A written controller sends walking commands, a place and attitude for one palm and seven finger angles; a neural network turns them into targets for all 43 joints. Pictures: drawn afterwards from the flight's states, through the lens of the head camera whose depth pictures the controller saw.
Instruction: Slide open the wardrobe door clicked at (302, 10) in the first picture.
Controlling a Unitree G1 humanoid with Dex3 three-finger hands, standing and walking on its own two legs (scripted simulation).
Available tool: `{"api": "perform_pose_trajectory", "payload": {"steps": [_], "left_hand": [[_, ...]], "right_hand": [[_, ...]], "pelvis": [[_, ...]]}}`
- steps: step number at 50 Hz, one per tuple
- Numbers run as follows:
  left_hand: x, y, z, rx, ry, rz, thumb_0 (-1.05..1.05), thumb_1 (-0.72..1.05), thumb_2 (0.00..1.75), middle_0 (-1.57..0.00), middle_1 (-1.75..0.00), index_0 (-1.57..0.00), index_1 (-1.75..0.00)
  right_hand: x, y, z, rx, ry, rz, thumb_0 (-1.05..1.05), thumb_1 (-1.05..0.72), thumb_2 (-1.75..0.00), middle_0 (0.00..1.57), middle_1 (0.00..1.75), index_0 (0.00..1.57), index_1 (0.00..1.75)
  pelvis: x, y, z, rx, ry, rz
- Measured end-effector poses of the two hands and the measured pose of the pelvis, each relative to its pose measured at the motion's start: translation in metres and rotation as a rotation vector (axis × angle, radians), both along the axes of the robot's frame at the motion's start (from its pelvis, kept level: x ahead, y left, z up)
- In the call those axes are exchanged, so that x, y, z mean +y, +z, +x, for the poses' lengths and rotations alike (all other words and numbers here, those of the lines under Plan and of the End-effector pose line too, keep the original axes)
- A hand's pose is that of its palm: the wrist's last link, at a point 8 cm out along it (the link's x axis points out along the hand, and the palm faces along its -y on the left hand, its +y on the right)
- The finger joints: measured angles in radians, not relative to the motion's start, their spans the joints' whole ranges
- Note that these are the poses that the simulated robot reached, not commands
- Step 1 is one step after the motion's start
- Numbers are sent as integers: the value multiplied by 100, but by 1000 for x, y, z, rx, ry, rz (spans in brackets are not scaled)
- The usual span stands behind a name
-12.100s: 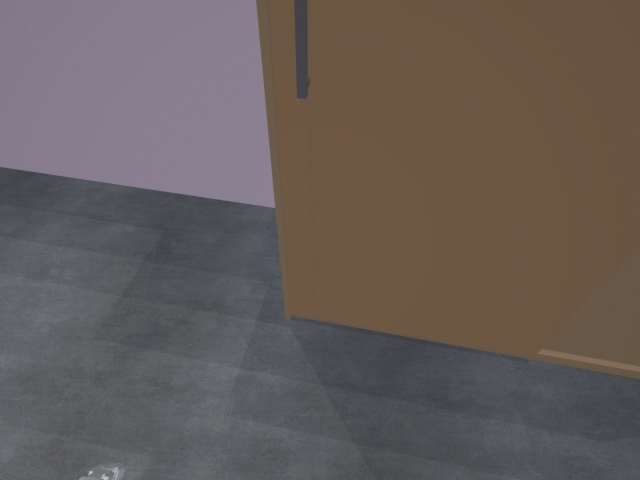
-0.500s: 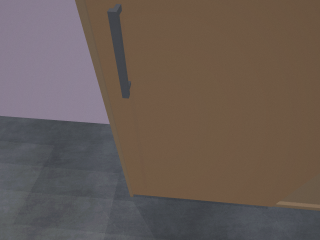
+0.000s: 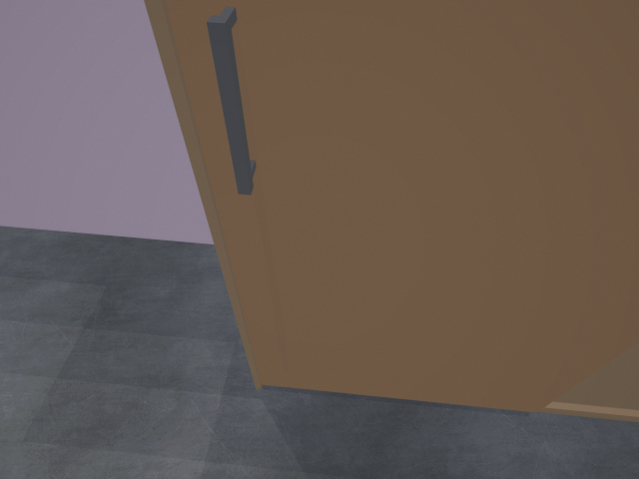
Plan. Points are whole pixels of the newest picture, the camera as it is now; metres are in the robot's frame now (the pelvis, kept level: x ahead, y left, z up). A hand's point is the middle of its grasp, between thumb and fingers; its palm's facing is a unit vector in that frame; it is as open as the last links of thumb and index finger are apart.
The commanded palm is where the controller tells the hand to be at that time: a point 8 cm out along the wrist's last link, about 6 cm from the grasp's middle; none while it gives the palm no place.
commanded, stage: look again from close up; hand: left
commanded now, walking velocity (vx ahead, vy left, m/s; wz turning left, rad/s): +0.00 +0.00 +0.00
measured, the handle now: (238, 111) +0.46 +0.13 +0.23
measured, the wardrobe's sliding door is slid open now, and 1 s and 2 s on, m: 0.00 0.00 0.00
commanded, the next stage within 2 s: raise the hand with hooked fingers in 0.36 s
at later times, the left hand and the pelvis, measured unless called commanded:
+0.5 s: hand out of the picture +0.01 +0.16 -0.17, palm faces +0.09 -0.98 -0.19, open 7.4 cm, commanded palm +0.09 +0.22 -0.06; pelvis +0.00 -0.01 +0.00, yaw +0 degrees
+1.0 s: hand (134, 465) +0.13 +0.20 +0.03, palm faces +0.12 -0.99 -0.06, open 9.3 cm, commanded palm +0.12 +0.25 +0.04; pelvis -0.03 -0.02 -0.05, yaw +4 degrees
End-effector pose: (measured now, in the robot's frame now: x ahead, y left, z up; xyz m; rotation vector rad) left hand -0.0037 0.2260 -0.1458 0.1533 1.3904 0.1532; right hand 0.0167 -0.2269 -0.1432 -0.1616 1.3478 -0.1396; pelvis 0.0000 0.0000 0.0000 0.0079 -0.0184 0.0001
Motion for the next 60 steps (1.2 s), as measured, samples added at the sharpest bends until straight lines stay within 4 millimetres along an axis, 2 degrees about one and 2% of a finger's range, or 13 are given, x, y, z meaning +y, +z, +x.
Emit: {"api": "perform_pose_trajectory", "payload": {"steps": [13, 24, 26, 28, 31, 34, 36, 39, 42, 45, 49, 54, 60], "left_hand": [[-8, 1, -5, 10, 8, 0, 0, 91, 89, -20, -30, -20, -30], [-14, 1, -3, -6, 10, 3, 0, 91, 89, -20, -30, -20, -30], [-7, 19, 26, -177, 104, 15, 1, 92, 89, -20, -30, -20, -30], [4, 62, 72, -501, 117, 69, 2, 92, 89, -20, -31, -20, -31], [6, 132, 134, -944, 80, 84, 2, 89, 88, -20, -32, -20, -33], [-3, 177, 168, -1290, -29, 15, 2, 85, 86, -20, -35, -20, -36], [-13, 183, 174, -1417, -136, -61, 1, 81, 84, -20, -38, -20, -38], [-18, 167, 162, -1406, -249, -155, 0, 74, 82, -21, -41, -21, -42], [-7, 146, 135, -1312, -182, -173, 1, 66, 79, -22, -46, -22, -46], [10, 145, 110, -1297, -82, -94, 1, 59, 76, -23, -50, -22, -51], [24, 170, 104, -1411, -83, -11, 1, 50, 72, -23, -56, -23, -57], [26, 198, 134, -1454, -212, -65, 1, 38, 67, -23, -63, -23, -64], [39, 222, 165, -1381, -241, -100, 1, 24, 61, -25, -72, -25, -73]], "right_hand": [[-4, -1, -8, 26, -4, 9, 1, -91, -90, 20, 30, 20, 30], [-10, -1, -6, 17, -4, 5, 1, -91, -90, 20, 30, 20, 30], [-13, 4, 5, -81, 2, -20, 1, -91, -90, 20, 30, 20, 30], [-17, 12, 24, -239, 14, -40, 1, -91, -90, 20, 30, 20, 30], [-23, 22, 60, -462, 34, -50, 1, -91, -90, 20, 30, 20, 30], [-29, 36, 99, -646, 53, -52, 1, -91, -90, 20, 30, 20, 30], [-33, 47, 122, -743, 70, -53, 1, -90, -90, 20, 30, 20, 30], [-39, 64, 149, -857, 95, -64, 1, -90, -90, 20, 30, 20, 30], [-41, 78, 167, -925, 120, -89, 1, -90, -90, 20, 30, 20, 30], [-38, 83, 176, -941, 158, -108, 1, -90, -90, 20, 30, 20, 30], [-25, 73, 174, -897, 220, -98, 1, -90, -90, 20, 30, 20, 30], [-7, 54, 153, -820, 213, -41, 1, -90, -90, 20, 30, 20, 30], [5, 49, 123, -785, 129, 9, 1, -90, -90, 20, 30, 21, 30]], "pelvis": [[-7, 1, -1, 3, 2, 1], [-11, 0, -1, 4, 4, -6], [-11, -1, -4, -4, 9, -6], [-12, -4, -6, -3, 21, 2], [-11, -9, -12, 13, 52, -1], [-13, -19, -19, 62, 43, 0], [-16, -27, -24, 88, 32, 1], [-20, -38, -29, 105, 23, 4], [-22, -44, -29, 109, 26, 1], [-24, -46, -28, 101, 42, -14], [-25, -46, -29, 83, 72, -39], [-22, -40, -33, 64, 78, -49], [-15, -27, -30, 54, 49, -34]]}}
